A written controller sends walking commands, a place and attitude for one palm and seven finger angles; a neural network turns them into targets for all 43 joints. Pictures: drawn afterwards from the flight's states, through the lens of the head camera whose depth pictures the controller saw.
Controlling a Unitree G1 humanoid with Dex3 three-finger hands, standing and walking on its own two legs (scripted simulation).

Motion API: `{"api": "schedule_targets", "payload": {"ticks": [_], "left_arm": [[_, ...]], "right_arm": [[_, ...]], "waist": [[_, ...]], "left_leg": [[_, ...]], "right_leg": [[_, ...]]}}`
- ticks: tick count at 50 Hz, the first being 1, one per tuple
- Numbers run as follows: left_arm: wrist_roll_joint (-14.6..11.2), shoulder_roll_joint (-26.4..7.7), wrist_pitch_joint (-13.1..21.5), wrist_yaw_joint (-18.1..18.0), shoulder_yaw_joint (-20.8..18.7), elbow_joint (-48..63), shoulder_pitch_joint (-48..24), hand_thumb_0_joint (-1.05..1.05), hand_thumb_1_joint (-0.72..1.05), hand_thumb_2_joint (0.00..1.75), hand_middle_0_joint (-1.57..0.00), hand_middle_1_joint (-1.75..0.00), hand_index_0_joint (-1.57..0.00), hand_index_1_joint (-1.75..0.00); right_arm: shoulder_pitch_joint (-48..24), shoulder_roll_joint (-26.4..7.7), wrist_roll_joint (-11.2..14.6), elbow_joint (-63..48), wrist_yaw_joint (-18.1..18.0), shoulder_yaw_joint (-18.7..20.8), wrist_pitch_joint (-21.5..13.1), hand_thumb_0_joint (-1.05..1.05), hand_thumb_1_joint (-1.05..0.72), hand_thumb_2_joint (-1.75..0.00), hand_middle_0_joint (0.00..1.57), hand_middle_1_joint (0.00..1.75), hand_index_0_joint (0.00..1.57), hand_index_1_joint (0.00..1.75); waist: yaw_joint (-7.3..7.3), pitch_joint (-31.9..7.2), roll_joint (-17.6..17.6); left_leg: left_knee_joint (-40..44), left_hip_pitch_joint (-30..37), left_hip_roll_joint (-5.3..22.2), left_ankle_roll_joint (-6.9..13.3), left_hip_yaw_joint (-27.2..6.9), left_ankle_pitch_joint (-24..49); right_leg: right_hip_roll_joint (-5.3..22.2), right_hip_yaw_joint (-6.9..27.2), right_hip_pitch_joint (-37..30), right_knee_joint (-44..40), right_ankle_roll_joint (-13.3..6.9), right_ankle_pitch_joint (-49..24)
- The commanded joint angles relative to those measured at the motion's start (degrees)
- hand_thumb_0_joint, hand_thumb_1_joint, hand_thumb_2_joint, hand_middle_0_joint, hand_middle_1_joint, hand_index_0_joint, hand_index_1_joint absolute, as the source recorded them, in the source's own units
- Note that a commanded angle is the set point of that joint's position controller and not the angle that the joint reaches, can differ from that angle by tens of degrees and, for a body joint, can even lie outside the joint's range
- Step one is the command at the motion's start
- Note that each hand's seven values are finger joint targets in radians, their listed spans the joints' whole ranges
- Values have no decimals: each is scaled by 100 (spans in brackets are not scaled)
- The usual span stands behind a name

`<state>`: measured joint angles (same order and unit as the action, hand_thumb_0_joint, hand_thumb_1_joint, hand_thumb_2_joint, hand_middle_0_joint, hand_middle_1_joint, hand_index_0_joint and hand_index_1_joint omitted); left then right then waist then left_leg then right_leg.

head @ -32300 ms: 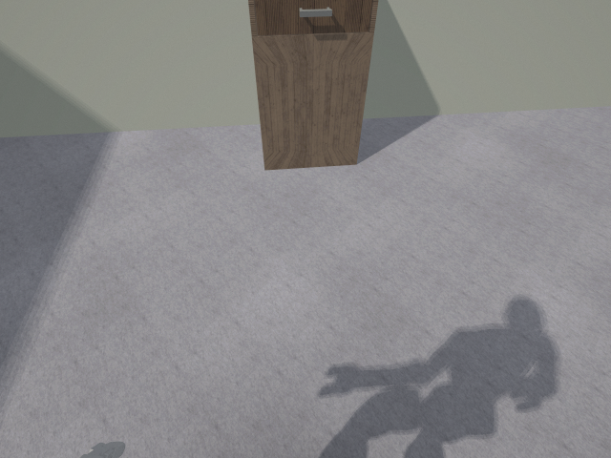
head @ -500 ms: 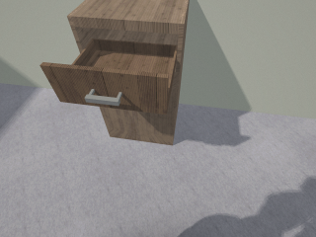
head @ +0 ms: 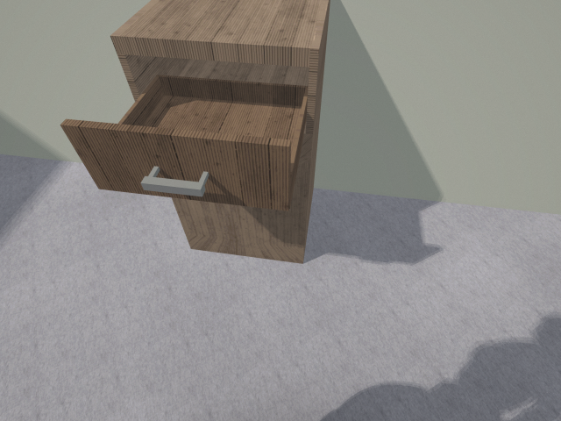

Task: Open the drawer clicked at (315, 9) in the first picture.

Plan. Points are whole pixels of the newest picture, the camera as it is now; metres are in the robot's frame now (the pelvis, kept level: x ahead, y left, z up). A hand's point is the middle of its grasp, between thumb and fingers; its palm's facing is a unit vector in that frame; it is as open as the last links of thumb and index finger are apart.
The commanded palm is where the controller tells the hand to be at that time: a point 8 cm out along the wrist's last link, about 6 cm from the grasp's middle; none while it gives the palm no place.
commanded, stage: look to check the result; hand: left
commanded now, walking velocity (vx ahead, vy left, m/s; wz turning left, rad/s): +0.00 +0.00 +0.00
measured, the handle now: (176, 179) +0.54 +0.25 +0.00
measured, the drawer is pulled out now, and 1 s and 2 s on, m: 0.29 0.29 0.29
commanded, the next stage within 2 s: stand and wait in 0.42 s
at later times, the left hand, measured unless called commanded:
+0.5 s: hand out of the picture +0.01 +0.15 -0.17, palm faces +0.05 -0.98 -0.20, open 7.3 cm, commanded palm none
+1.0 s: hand out of the picture +0.02 +0.15 -0.17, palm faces +0.06 -0.98 -0.19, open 7.3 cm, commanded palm none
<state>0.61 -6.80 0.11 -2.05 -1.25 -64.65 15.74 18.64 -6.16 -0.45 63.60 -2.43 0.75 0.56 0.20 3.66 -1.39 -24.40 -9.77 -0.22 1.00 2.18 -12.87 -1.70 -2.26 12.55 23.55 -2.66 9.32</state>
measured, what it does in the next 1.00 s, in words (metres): stands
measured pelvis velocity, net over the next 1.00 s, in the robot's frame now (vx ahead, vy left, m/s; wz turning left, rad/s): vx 0.02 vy -0.01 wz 0.00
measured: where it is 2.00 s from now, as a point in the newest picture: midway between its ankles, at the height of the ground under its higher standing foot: outside the picture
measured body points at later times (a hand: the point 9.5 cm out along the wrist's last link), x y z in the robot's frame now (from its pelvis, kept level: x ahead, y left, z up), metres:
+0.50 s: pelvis +0.02 -0.01 +0.00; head +0.04 -0.02 +0.45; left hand +0.01 +0.21 -0.16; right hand -0.01 -0.21 -0.17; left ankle +0.01 +0.11 -0.74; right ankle +0.04 -0.09 -0.74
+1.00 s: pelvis +0.02 -0.01 +0.00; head +0.04 -0.03 +0.45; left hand +0.01 +0.20 -0.16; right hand +0.00 -0.22 -0.17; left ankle +0.01 +0.11 -0.74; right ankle +0.04 -0.09 -0.74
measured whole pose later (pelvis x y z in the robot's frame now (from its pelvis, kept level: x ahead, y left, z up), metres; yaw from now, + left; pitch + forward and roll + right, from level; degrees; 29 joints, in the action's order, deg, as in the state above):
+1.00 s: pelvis +0.02 -0.01 +0.00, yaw +0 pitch -2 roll +0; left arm 0.4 -6.5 0.6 -2.3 -1.1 -65.8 15.6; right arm 17.9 -6.3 -0.3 65.1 -2.8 0.5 0.4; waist 0.2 4.0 -1.5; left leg -22.4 -6.8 1.1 -0.4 1.6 -13.9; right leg -3.1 -2.8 9.5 21.6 -3.9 10.5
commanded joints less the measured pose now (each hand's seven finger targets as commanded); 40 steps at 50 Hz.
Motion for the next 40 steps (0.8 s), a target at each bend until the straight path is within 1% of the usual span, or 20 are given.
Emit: {"api": "schedule_targets", "payload": {"ticks": [1,2,5,6,8,11,12,13,14,15,19,22,24,27,28,31,33,35,39,40], "left_arm": [[2,-542,46,-21,-88,91,397,0,90,90,-20,-30,-20,-30],[-4,-556,47,-20,-93,76,395,0,90,90,-20,-30,-20,-30],[3,-522,49,-29,-88,46,417,0,90,90,-20,-30,-20,-30],[-5,-528,47,-27,-82,33,391,0,90,90,-20,-30,-20,-30],[-9,-520,40,-22,-82,17,392,0,90,90,-20,-30,-20,-30],[0,-525,39,-27,-83,5,392,0,90,90,-20,-30,-20,-30],[-6,-521,42,-25,-82,2,407,0,90,90,-20,-30,-20,-30],[-5,-531,47,-25,-90,3,393,0,90,90,-20,-30,-20,-30],[-9,-513,45,-25,-86,2,389,0,90,90,-20,-30,-20,-30],[1,-512,55,-36,-85,-3,421,0,90,90,-20,-30,-20,-30],[-11,-516,70,-33,-84,-16,418,0,90,90,-20,-30,-20,-30],[-9,-527,64,-38,-84,-1,399,0,90,90,-20,-30,-20,-30],[-11,-524,61,-36,-88,6,401,0,90,90,-20,-30,-20,-30],[-9,-531,62,-35,-93,12,387,0,90,90,-20,-30,-20,-30],[-11,-536,67,-35,-96,9,396,0,90,90,-20,-30,-20,-30],[-11,-540,76,-36,-93,14,399,0,90,90,-20,-30,-20,-30],[-15,-532,81,-36,-95,4,414,0,90,90,-20,-30,-20,-30],[-9,-543,83,-44,-91,-1,443,0,90,90,-20,-30,-20,-30],[-19,-550,73,-37,-87,-9,409,0,90,90,-20,-30,-20,-30],[-8,-556,75,-43,-80,-10,432,0,90,90,-20,-30,-20,-30]], "right_arm": [[560,-357,-25,-29,-19,37,-62,0,-90,-90,20,30,20,30],[576,-352,-23,-16,-22,28,-73,0,-90,-90,20,30,20,30],[515,-380,-9,-18,-34,34,-76,0,-90,-90,20,30,20,30],[542,-367,-15,1,-38,19,-82,0,-90,-90,20,30,20,30],[529,-382,-18,6,-40,22,-76,0,-90,-90,20,30,20,30],[532,-372,-17,24,-34,24,-66,0,-90,-90,20,30,20,30],[528,-382,-18,19,-35,25,-65,0,-90,-90,20,30,20,30],[547,-373,-20,29,-35,28,-69,0,-90,-90,20,30,20,30],[525,-384,-22,34,-39,24,-68,0,-90,-90,20,30,20,30],[532,-376,-9,27,-38,34,-71,0,-90,-90,20,30,20,30],[527,-370,-14,50,-46,30,-81,0,-90,-90,20,30,20,30],[522,-363,-12,58,-44,22,-68,0,-90,-90,20,30,20,30],[515,-357,-18,69,-43,25,-58,0,-90,-90,20,30,20,30],[523,-347,-22,75,-38,24,-57,0,-90,-90,20,30,20,30],[520,-353,-24,77,-40,23,-61,0,-90,-90,20,30,20,30],[524,-364,-17,76,-47,22,-73,0,-90,-90,20,30,20,30],[505,-373,-15,84,-54,21,-83,0,-90,-90,20,30,20,30],[475,-382,-2,77,-56,30,-74,0,-90,-90,20,30,20,30],[488,-377,-16,95,-53,24,-59,0,-90,-90,20,30,20,30],[460,-373,-6,93,-49,32,-50,0,-90,-90,20,30,20,30]], "waist": [[31,201,30],[27,113,91],[13,154,-34],[23,156,70],[12,207,16],[20,240,84],[14,212,63],[23,168,133],[19,237,86],[19,174,39],[24,85,137],[22,201,87],[17,265,130],[20,274,65],[18,222,122],[29,147,40],[18,108,90],[2,123,133],[16,223,85],[12,274,27]], "left_leg": [[524,-168,513,161,-498,95],[549,-162,531,164,-508,163],[545,-97,554,145,-495,233],[570,-116,570,156,-530,280],[594,-142,555,148,-514,166],[589,-108,561,147,-489,147],[573,-105,543,144,-478,129],[565,-101,534,137,-474,163],[564,-108,531,133,-465,175],[549,-34,546,132,-462,251],[527,0,544,120,-438,378],[535,-33,546,111,-423,366],[541,-76,527,108,-425,249],[549,-51,530,111,-423,245],[541,-30,529,110,-423,284],[538,37,552,107,-427,400],[535,50,557,99,-417,504],[519,87,553,91,-399,488],[540,33,534,81,-393,351],[538,93,538,80,-392,326]], "right_leg": [[636,702,29,-627,-103,307],[640,685,-76,-599,-103,202],[628,664,-43,-571,-105,87],[628,638,-97,-555,-107,20],[625,666,-75,-589,-102,137],[630,656,-39,-620,-98,193],[635,679,-61,-649,-98,219],[636,687,-112,-641,-100,184],[634,692,-65,-642,-105,177],[637,677,-58,-630,-107,107],[655,672,-213,-614,-105,-151],[656,655,-171,-628,-98,-136],[658,680,-145,-691,-99,40],[648,688,-114,-716,-98,117],[648,699,-164,-712,-102,57],[647,679,-207,-669,-103,-145],[658,653,-287,-625,-105,-367],[661,644,-249,-640,-95,-392],[665,684,-224,-710,-99,-170],[650,694,-106,-737,-99,-75]]}}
